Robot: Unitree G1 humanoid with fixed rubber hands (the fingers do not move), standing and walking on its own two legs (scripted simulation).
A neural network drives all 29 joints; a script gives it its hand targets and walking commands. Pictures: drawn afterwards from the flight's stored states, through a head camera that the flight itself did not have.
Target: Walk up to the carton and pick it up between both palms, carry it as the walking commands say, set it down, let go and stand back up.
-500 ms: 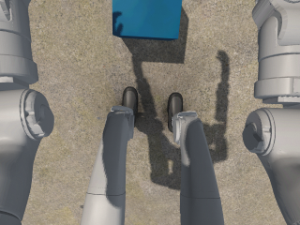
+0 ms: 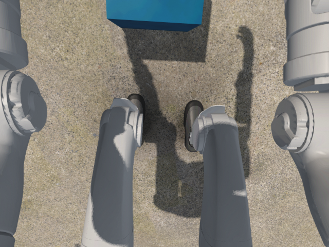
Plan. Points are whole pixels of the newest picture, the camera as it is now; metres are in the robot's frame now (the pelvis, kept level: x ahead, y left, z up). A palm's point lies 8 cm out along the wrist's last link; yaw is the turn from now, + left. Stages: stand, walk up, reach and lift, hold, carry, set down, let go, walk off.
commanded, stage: reach and lift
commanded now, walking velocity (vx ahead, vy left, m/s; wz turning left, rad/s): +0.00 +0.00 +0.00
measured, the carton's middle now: out of the picture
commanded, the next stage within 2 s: none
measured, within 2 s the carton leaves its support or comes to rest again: neither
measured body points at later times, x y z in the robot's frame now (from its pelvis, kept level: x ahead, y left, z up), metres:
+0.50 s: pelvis +0.00 +0.00 -0.12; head +0.38 +0.03 +0.10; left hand +0.59 +0.25 -0.29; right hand +0.60 -0.14 -0.29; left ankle +0.12 +0.11 -0.50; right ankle +0.12 -0.12 -0.50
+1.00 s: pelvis +0.02 +0.00 -0.18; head +0.40 +0.02 +0.04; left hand +0.58 +0.24 -0.37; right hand +0.59 -0.14 -0.38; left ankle +0.12 +0.10 -0.50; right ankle +0.12 -0.12 -0.50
